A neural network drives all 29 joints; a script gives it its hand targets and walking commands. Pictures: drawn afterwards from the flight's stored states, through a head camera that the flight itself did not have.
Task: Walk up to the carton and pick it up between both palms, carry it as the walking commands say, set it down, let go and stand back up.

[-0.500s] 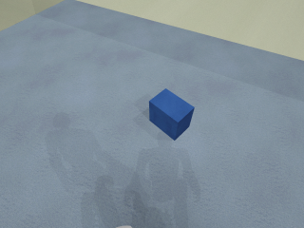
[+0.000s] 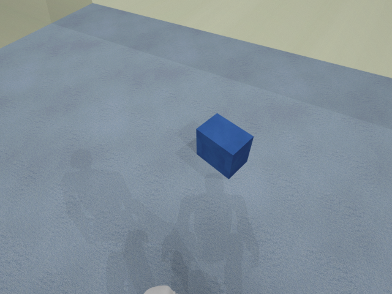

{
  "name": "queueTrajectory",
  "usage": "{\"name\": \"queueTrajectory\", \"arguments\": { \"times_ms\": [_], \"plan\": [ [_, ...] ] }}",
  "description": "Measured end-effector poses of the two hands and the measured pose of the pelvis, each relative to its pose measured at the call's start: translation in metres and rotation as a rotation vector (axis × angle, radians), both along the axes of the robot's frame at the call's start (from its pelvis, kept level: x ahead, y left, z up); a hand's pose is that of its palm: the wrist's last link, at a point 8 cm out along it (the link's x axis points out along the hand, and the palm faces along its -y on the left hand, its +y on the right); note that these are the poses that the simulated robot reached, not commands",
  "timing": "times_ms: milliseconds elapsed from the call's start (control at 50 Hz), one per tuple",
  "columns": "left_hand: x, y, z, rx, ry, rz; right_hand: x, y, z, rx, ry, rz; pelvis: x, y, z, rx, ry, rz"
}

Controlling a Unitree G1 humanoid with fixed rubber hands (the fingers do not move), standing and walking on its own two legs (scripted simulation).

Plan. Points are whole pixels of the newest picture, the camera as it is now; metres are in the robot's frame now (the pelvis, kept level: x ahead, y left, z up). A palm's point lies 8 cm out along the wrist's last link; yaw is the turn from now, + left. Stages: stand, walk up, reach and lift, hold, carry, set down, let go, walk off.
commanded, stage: walk up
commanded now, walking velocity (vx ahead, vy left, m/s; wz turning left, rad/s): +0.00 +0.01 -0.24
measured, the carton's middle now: (222, 146) +0.95 -0.16 -0.65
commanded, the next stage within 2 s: none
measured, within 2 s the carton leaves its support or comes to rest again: neither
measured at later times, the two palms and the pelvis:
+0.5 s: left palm out of the picture +0.01 +0.25 -0.15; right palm out of the picture -0.02 -0.18 -0.15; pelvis -0.03 +0.04 +0.00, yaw -4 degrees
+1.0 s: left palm out of the picture -0.03 +0.26 -0.16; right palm out of the picture -0.04 -0.16 -0.14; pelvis -0.04 +0.05 +0.00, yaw -6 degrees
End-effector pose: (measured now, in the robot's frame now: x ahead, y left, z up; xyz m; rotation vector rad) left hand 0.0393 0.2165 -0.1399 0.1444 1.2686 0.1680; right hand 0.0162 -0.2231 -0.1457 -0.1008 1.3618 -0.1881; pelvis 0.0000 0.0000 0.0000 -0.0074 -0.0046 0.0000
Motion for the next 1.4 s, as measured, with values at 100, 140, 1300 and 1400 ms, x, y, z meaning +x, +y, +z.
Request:
{"name": "queueTrajectory", "arguments": {
  "times_ms": [100, 140, 1300, 1400],
  "plan": [
    [-0.033, 0.016, -0.016, -0.04, 0.095, -0.014, 0.013, 0.008, 0.001, -0.045, -0.056, 0.008, -0.008, 0.019, -0.007, -0.02, -0.006, -0.015],
    [-0.044, 0.024, -0.021, -0.052, 0.133, -0.019, 0.014, 0.016, 0.006, -0.062, -0.069, 0.005, -0.011, 0.025, -0.007, -0.002, -0.013, -0.032],
    [-0.034, 0.04, -0.011, -0.011, 0.112, -0.118, -0.06, 0.047, -0.007, -0.005, -0.052, -0.156, -0.031, 0.042, -0.007, 0.017, -0.012, -0.159],
    [-0.011, 0.037, -0.01, -0.001, 0.08, -0.144, -0.06, 0.042, -0.008, -0.006, -0.055, -0.166, -0.025, 0.038, -0.009, 0.023, -0.005, -0.168]
  ]
}}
